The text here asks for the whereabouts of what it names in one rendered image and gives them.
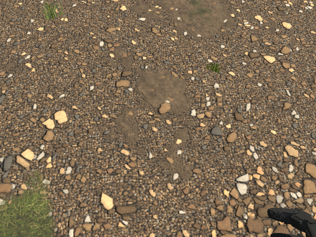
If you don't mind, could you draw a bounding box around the robot right hand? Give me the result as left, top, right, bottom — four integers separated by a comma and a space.
267, 207, 316, 237

